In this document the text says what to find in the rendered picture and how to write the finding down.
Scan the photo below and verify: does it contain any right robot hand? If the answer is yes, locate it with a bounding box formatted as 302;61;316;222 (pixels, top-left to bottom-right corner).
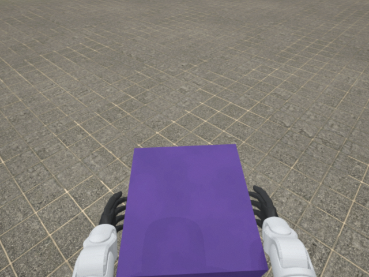
248;185;278;229

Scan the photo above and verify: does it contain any carton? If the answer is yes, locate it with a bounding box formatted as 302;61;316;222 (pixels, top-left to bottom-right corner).
116;144;269;277

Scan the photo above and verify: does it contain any left robot forearm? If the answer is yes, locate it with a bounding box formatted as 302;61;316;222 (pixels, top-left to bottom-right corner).
72;224;118;277

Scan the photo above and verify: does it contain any left robot hand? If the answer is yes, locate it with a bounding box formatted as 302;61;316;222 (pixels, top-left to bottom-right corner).
99;191;127;233

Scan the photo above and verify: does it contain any right robot forearm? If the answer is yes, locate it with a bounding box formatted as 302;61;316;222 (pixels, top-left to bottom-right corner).
262;217;317;277

